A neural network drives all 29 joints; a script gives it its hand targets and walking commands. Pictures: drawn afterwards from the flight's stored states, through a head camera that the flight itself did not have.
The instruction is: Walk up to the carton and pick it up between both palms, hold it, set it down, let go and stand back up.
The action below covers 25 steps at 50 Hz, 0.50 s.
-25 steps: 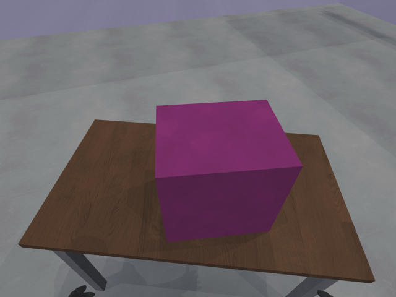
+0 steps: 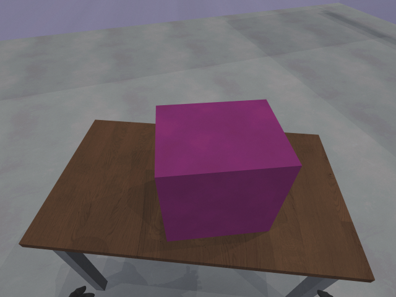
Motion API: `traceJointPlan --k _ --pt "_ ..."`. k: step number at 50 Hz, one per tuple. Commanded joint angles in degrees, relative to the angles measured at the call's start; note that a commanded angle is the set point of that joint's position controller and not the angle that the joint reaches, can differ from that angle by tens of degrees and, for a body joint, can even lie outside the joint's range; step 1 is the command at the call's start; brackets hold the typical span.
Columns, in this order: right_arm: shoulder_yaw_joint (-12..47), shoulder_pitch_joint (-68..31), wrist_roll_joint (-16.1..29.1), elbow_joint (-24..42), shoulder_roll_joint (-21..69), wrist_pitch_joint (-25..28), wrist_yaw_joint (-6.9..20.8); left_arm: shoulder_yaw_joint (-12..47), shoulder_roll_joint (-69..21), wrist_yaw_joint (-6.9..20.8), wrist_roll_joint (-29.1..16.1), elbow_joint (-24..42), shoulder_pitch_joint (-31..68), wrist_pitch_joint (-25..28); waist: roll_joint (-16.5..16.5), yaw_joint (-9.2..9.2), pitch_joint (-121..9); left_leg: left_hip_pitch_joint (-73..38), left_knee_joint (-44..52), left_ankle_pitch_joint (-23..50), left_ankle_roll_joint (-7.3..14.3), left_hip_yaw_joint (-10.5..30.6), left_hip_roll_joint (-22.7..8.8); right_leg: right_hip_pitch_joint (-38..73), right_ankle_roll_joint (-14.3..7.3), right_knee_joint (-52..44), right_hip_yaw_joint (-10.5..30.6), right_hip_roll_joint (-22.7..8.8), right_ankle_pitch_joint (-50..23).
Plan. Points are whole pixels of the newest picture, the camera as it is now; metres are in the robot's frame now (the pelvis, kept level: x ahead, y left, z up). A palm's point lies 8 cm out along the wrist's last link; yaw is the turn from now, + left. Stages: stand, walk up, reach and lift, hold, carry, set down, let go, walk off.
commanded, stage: stand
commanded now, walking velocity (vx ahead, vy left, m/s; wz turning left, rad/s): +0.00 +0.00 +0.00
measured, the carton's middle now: (215, 171) +0.45 -0.04 -0.04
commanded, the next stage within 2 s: none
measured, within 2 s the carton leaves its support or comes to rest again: neither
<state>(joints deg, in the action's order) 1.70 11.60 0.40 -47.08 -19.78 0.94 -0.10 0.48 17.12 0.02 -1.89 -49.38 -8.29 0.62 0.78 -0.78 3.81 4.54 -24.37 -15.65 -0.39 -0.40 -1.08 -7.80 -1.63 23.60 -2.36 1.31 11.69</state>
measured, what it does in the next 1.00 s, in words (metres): stands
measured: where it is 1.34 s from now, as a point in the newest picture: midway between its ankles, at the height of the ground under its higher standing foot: outside the picture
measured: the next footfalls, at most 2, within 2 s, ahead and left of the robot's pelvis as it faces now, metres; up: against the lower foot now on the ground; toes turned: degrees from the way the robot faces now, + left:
none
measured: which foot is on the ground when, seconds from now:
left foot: down 0.00-1.00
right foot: down 0.00-1.00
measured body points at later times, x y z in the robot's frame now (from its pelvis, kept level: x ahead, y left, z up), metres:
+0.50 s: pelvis +0.00 +0.00 +0.00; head +0.00 +0.00 +0.45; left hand +0.13 +0.27 -0.11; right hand +0.12 -0.28 -0.11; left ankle -0.02 +0.12 -0.74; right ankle +0.02 -0.10 -0.74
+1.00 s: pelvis +0.00 +0.00 +0.00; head +0.00 +0.00 +0.45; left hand +0.13 +0.27 -0.11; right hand +0.12 -0.28 -0.11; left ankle -0.02 +0.12 -0.74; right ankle +0.02 -0.10 -0.74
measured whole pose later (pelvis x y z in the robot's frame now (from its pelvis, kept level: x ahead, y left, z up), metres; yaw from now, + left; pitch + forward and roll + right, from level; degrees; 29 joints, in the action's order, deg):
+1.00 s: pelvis +0.00 +0.00 +0.00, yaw +0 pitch -4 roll +0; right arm 1.7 11.3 0.4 -47.1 -19.8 1.1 -0.1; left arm 0.5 17.1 0.0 -1.9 -49.5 -8.2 0.6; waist 0.8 -0.8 3.8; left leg 4.4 -24.0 -15.5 -0.4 -0.4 -1.1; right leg -7.8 -1.6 23.4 -2.4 1.3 11.6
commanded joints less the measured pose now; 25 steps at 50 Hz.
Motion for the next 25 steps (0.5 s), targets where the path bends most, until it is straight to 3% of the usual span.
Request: traceJointPlan --k 1,25 --pt "-3.8 -2.2 -1.3 -1.1 -11.8 1.5 -0.3 -4.1 14.1 0.2 2.6 -1.6 4.0 1.6 -0.6 0.87 -3.8 2.3 7.4 10.6 2.1 4.5 -6.5 1.6 -0.8 -5.9 8.2 -8.3 -9.7" --pt "-3.7 -2.3 -1.3 -1.3 -12.0 1.5 -0.3 -4.1 14.1 0.2 2.6 -1.7 3.8 1.6 -0.5 0.85 -4.3 1.9 7.4 11.5 2.0 4.4 -6.7 1.8 -0.9 -5.7 8.2 -8.3 -10.8"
